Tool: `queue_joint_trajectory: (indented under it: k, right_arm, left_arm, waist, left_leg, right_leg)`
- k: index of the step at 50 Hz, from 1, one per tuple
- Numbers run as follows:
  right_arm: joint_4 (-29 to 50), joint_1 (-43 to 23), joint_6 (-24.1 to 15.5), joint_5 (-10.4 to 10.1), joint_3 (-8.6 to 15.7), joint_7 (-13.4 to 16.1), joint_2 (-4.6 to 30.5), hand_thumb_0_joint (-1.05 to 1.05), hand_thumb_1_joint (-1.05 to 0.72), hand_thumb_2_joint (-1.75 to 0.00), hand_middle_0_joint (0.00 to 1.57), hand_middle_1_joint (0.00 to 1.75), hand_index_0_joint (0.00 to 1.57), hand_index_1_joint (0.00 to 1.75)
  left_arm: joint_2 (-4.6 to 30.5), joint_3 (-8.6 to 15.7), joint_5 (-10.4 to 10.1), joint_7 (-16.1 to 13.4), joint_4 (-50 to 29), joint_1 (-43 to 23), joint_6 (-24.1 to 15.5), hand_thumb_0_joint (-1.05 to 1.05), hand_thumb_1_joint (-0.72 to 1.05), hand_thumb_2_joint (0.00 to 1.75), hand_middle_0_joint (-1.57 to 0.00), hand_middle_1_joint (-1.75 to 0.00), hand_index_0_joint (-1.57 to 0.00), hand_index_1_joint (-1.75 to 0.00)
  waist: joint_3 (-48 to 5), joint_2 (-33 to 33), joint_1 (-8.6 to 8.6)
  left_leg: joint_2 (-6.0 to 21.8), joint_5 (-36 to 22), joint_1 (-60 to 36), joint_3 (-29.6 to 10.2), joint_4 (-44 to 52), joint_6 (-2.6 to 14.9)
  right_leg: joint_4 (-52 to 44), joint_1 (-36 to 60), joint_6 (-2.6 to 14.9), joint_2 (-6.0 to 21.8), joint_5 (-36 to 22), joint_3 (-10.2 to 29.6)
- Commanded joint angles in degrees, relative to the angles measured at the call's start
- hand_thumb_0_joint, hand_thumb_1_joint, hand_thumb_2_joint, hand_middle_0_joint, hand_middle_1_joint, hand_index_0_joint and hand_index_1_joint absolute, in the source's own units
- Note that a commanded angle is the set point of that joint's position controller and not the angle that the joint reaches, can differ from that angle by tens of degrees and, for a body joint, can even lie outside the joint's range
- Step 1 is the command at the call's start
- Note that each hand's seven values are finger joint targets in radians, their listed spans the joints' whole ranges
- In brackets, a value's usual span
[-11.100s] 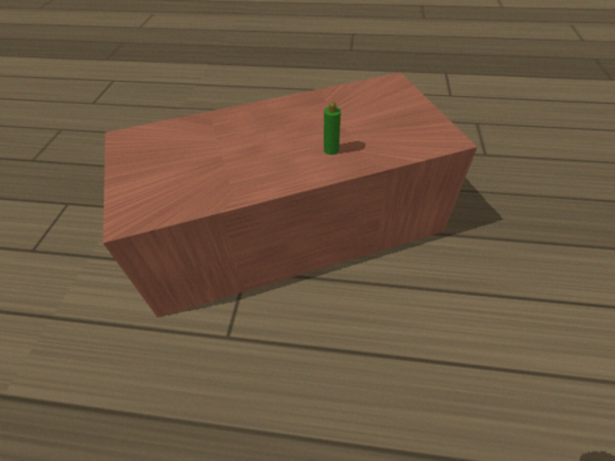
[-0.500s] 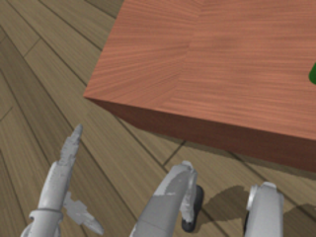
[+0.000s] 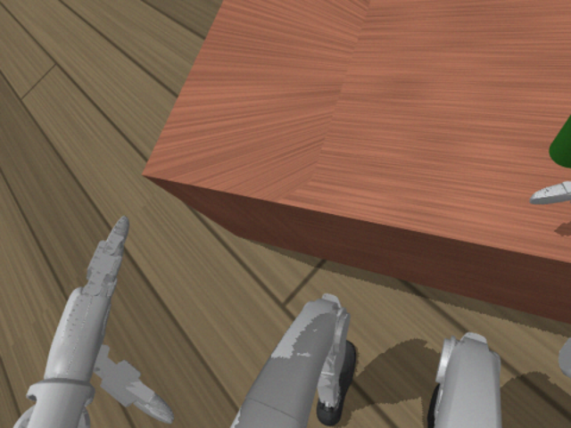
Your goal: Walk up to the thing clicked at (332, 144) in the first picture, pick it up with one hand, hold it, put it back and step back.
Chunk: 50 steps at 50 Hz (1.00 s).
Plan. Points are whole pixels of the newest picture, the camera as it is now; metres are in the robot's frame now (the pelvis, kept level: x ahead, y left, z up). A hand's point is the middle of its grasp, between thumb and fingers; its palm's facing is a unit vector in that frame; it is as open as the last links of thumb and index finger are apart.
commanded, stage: close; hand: right
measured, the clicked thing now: out of the picture +0.55 -0.22 -0.02
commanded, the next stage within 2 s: settle in 1.24 s
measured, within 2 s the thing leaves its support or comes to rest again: leaves its support in 1.72 s
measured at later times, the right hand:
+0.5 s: hand out of the picture +0.54 -0.21 -0.05, palm faces +0.17 +0.99 +0.00, open 16.9 cm
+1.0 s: hand out of the picture +0.54 -0.21 -0.04, palm faces +0.18 +0.98 +0.00, open 12.3 cm
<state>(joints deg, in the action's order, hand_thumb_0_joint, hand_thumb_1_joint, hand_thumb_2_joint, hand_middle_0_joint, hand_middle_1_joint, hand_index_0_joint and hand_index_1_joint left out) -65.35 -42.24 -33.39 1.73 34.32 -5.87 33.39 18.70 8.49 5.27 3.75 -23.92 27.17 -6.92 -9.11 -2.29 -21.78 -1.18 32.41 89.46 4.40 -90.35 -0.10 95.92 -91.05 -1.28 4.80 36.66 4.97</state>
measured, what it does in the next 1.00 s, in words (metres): stands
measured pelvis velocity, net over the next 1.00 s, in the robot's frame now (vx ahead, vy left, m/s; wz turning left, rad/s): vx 0.00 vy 0.00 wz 0.00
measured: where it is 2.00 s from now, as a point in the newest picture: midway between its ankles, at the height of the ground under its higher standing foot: (383, 420)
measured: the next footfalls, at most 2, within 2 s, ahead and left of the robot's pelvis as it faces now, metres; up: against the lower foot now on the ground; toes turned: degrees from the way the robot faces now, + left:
none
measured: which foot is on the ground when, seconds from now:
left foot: down 0.00-1.00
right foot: down 0.00-1.00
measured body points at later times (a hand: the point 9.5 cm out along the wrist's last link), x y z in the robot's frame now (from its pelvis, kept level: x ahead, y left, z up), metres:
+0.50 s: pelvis +0.00 +0.00 -0.01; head +0.20 -0.09 +0.38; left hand +0.17 +0.25 +0.11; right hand +0.52 -0.26 -0.04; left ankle +0.08 +0.12 -0.53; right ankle +0.05 -0.13 -0.53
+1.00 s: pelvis +0.00 +0.00 +0.00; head +0.19 -0.08 +0.40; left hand +0.17 +0.26 +0.12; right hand +0.52 -0.26 -0.03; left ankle +0.08 +0.12 -0.53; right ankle +0.05 -0.13 -0.53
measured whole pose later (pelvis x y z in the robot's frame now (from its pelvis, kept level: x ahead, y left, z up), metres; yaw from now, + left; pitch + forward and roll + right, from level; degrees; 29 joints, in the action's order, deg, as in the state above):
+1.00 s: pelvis +0.00 +0.00 +0.00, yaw +0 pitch +32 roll +6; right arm -66.3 -46.4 -30.8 3.5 32.8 -3.6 35.8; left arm 18.9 8.4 4.6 3.8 -24.2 26.9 -5.8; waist -8.7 -2.4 -23.2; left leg -1.3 32.1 90.6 4.3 -90.6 0.0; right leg 96.0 -92.1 -1.4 4.8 36.4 5.0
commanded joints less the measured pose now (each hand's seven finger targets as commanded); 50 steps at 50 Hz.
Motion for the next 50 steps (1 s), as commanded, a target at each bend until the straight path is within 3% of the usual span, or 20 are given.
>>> queue_joint_trajectory:
  k: [1, 3, 6, 9, 11, 13, 16, 18, 20, 22, 23, 26, 29, 33, 36, 42, 45, 46, 48, 50]
  right_arm:
    - [9.65, -19.01, -3.96, 0.18, -0.91, 0.36, 10.75, 0.0, 0.5, 0.0, 0.09, 0.03, 0.08, 0.03]
    - [12.71, -20.84, -4.27, 0.17, -0.72, 0.55, 11.62, 0.0, 0.52, 0.0, 0.1, 0.02, 0.09, 0.02]
    - [12.56, -20.06, -3.96, 0.76, -1.0, 0.89, 11.5, 0.0, 0.51, 0.0, 0.18, 0.01, 0.16, 0.01]
    - [11.0, -21.71, -4.25, 0.83, -1.29, 1.29, 11.85, 0.0, 0.52, 0.0, 0.23, 0.03, 0.21, 0.03]
    - [12.62, -23.19, -4.61, 1.14, -0.25, 1.81, 14.34, 0.0, 0.52, 0.0, 0.24, 0.04, 0.22, 0.04]
    - [9.11, -22.42, -4.17, 1.51, -1.55, 1.85, 12.27, 0.0, 0.52, 0.0, 0.22, 0.01, 0.2, 0.02]
    - [8.24, -22.48, -4.15, 1.49, -1.34, 1.86, 12.19, 0.0, 0.53, 0.0, 0.22, 0.03, 0.21, 0.03]
    - [10.29, -23.99, -4.21, 1.94, -1.37, 1.62, 12.99, 0.0, 0.52, 0.0, 0.25, 0.05, 0.23, 0.06]
    - [12.39, -25.47, -3.94, 1.94, -1.56, 1.44, 13.79, 0.0, 0.53, 0.0, 0.27, 0.08, 0.25, 0.08]
    - [12.5, -26.21, -3.07, 2.05, -2.76, 1.35, 12.63, 0.0, 0.5, 0.0, 0.26, 0.08, 0.24, 0.08]
    - [9.75, -24.54, -2.55, 1.81, -2.43, 1.36, 12.04, 0.0, 0.51, 0.0, 0.28, 0.1, 0.27, 0.1]
    - [10.16, -23.63, -2.07, 1.85, -2.4, 1.32, 11.51, 0.0, 0.53, 0.0, 0.27, 0.11, 0.26, 0.11]
    - [13.5, -26.8, -2.24, 1.89, -1.25, 1.3, 15.37, 0.0, 0.5, -0.04, 0.36, 0.18, 0.35, 0.18]
    - [9.46, -23.22, -1.07, 1.08, -2.58, 0.95, 10.82, 0.0, 0.45, -0.11, 0.42, 0.25, 0.41, 0.25]
    - [12.2, -23.28, -1.39, 1.55, -1.48, 1.24, 13.34, 0.0, 0.43, -0.16, 0.53, 0.34, 0.53, 0.34]
    - [13.87, -23.65, -1.04, 1.28, -1.51, 1.58, 13.62, 0.0, 0.31, -0.28, 0.77, 0.51, 0.76, 0.52]
    - [11.22, -24.18, -0.84, 1.09, -1.73, 1.79, 13.11, 0.0, 0.24, -0.33, 0.88, 0.59, 0.87, 0.59]
    - [10.64, -24.22, -0.87, 1.06, -2.41, 1.68, 11.83, 0.0, 0.23, -0.32, 0.89, 0.59, 0.88, 0.59]
    - [10.42, -24.91, -1.4, 1.55, -1.71, 1.9, 14.78, 0.0, 0.19, -0.34, 0.9, 0.6, 0.89, 0.6]
    - [8.22, -24.08, -1.72, 1.42, -1.29, 1.79, 14.32, 0.0, 0.17, -0.37, 0.92, 0.63, 0.91, 0.63]
  left_arm:
    - [9.77, 8.95, -0.59, -1.45, -9.62, 4.16, -2.48, 0.0, -0.61, 0.1, -0.05, -0.03, -0.02, -0.06]
    - [9.08, 8.41, -0.67, -1.29, -9.46, 4.28, -2.61, 0.0, -0.61, 0.1, -0.05, -0.03, -0.02, -0.06]
    - [10.46, 9.44, -0.59, -1.24, -11.17, 4.22, -2.61, 0.0, -0.58, 0.07, -0.05, -0.05, -0.04, -0.06]
    - [7.92, 6.37, -0.58, -1.04, -8.54, 3.88, -2.3, 0.0, -0.58, 0.07, -0.05, -0.05, -0.04, -0.06]
    - [9.17, 7.31, -0.59, -1.3, -11.52, 2.46, -2.52, 0.0, -0.58, 0.07, -0.05, -0.05, -0.04, -0.06]
    - [9.4, 7.54, -0.4, -1.26, -10.56, 3.36, -2.34, 0.0, -0.58, 0.07, -0.05, -0.05, -0.04, -0.06]
    - [10.14, 8.56, -0.55, -1.23, -10.33, 4.09, -2.48, 0.0, -0.59, 0.07, -0.05, -0.05, -0.04, -0.06]
    - [10.26, 8.4, -0.33, -0.95, -10.55, 4.65, -2.23, 0.0, -0.59, 0.08, -0.05, -0.05, -0.04, -0.06]
    - [10.05, 8.16, -0.62, -0.85, -9.74, 4.42, -1.85, 0.0, -0.58, 0.08, -0.05, -0.05, -0.03, -0.06]
    - [11.23, 9.78, -0.67, -1.01, -9.09, 4.01, -1.72, 0.0, -0.58, 0.07, -0.05, -0.05, -0.04, -0.06]
    - [11.2, 9.62, -0.74, -0.98, -7.84, 4.33, -1.59, 0.0, -0.58, 0.07, -0.05, -0.05, -0.04, -0.06]
    - [10.4, 8.51, -0.87, -0.94, -8.94, 3.71, -1.44, 0.0, -0.59, 0.08, -0.05, -0.05, -0.03, -0.06]
    - [10.78, 8.4, -0.91, -1.07, -9.09, 3.1, -1.11, 0.0, -0.58, 0.08, -0.04, -0.05, -0.03, -0.06]
    - [9.99, 8.45, -1.03, -1.02, -7.82, 3.86, -1.12, 0.0, -0.58, 0.07, -0.04, -0.05, -0.03, -0.06]
    - [11.25, 9.17, -1.13, -1.17, -11.18, 3.32, -1.18, 0.0, -0.58, 0.07, -0.04, -0.05, -0.03, -0.06]
    - [11.55, 10.39, -1.26, -1.33, -10.02, 3.62, -1.08, 0.0, -0.57, 0.07, -0.04, -0.04, -0.03, -0.05]
    - [9.39, 8.46, -1.42, -1.17, -8.36, 4.55, -1.07, 0.0, -0.57, 0.07, -0.04, -0.04, -0.03, -0.05]
    - [9.13, 7.81, -1.4, -1.29, -7.62, 4.05, -1.04, 0.0, -0.57, 0.07, -0.04, -0.04, -0.03, -0.05]
    - [9.47, 7.66, -1.3, -1.56, -8.8, 2.2, -1.38, 0.0, -0.57, 0.07, -0.04, -0.04, -0.03, -0.05]
    - [9.8, 7.58, -1.14, -1.59, -9.61, 2.42, -1.51, 0.0, -0.57, 0.07, -0.04, -0.05, -0.04, -0.06]
  waist:
    - [-29.64, 19.3, 0.04]
    - [-31.36, 21.07, 1.03]
    - [-32.63, 21.04, 0.35]
    - [-28.37, 20.95, 1.03]
    - [-31.5, 20.09, 0.69]
    - [-29.74, 19.11, -0.4]
    - [-31.14, 19.72, -1.69]
    - [-33.46, 22.28, -0.89]
    - [-34.24, 25.7, 0.08]
    - [-34.51, 25.78, -0.81]
    - [-31.8, 24.68, -1.09]
    - [-32.1, 23.02, -0.87]
    - [-34.52, 25.55, 0.25]
    - [-32.18, 21.76, -0.85]
    - [-33.66, 21.61, -0.81]
    - [-34.14, 23.03, -0.24]
    - [-30.69, 21.35, -0.21]
    - [-28.46, 20.55, -1.04]
    - [-28.53, 21.43, -0.36]
    - [-28.57, 20.19, -0.74]
  left_leg:
    - [-1.9, -13.07, -18.91, -2.37, 10.84, 1.58]
    - [-1.86, -13.14, -19.05, -2.9, 10.75, 1.56]
    - [-1.86, -13.55, -19.76, -2.44, 10.43, 1.63]
    - [-1.94, -11.35, -17.47, -2.74, 10.27, 1.79]
    - [-1.84, -11.2, -19.07, -3.24, 10.46, 1.49]
    - [-1.82, -10.83, -18.89, -3.2, 10.43, 1.43]
    - [-2.03, -13.97, -16.71, -1.9, 8.61, 1.55]
    - [-2.24, -15.11, -15.25, -1.0, 7.44, 1.95]
    - [-2.09, -13.82, -13.36, -0.5, 7.06, 2.29]
    - [-2.08, -13.61, -12.53, -0.42, 7.39, 2.18]
    - [-2.06, -12.79, -11.77, -0.15, 7.39, 2.13]
    - [-2.06, -14.37, -12.4, -0.08, 7.27, 2.13]
    - [-1.93, -14.22, -13.27, -0.54, 7.14, 2.27]
    - [-2.05, -15.99, -14.81, -0.78, 8.05, 1.81]
    - [-2.03, -16.13, -16.17, -0.82, 8.01, 1.92]
    - [-2.18, -15.43, -16.9, -1.22, 9.55, 1.69]
    - [-2.03, -13.87, -18.01, -2.07, 10.64, 1.57]
    - [-2.08, -12.97, -16.68, -1.6, 10.4, 1.68]
    - [-1.84, -11.68, -15.88, -2.14, 10.08, 1.86]
    - [-1.96, -11.66, -15.97, -1.59, 9.66, 1.94]
  right_leg:
    - [-11.54, 22.8, 1.93, -2.01, -13.57, -0.8]
    - [-11.45, 22.82, 1.95, -2.06, -13.4, -0.91]
    - [-11.61, 24.24, 1.77, -2.13, -14.26, -0.77]
    - [-11.92, 20.43, 1.91, -2.17, -11.45, -0.8]
    - [-11.29, 20.93, 2.11, -2.0, -11.0, -0.63]
    - [-11.05, 19.45, 2.16, -2.04, -10.23, -0.76]
    - [-10.08, 22.03, 1.99, -1.89, -14.98, -0.03]
    - [-10.39, 25.16, 1.7, -1.89, -18.15, 0.27]
    - [-11.43, 28.65, 1.18, -1.79, -19.18, 0.56]
    - [-11.14, 29.93, 1.25, -1.64, -18.97, 0.7]
    - [-11.29, 28.21, 1.21, -1.72, -17.72, 0.71]
    - [-10.83, 27.57, 1.37, -1.65, -19.43, 0.72]
    - [-10.84, 29.0, 1.25, -1.76, -19.79, 0.55]
    - [-9.92, 25.6, 1.97, -1.73, -19.4, 0.17]
    - [-10.45, 26.02, 1.84, -1.77, -19.51, 0.16]
    - [-11.26, 28.01, 1.9, -1.74, -18.51, -0.31]
    - [-11.57, 23.81, 2.1, -2.01, -14.81, -0.69]
    - [-11.98, 23.1, 1.94, -1.94, -13.98, -0.5]
    - [-11.72, 22.71, 1.88, -1.8, -12.91, -0.47]
    - [-11.86, 22.48, 1.85, -1.89, -12.9, -0.28]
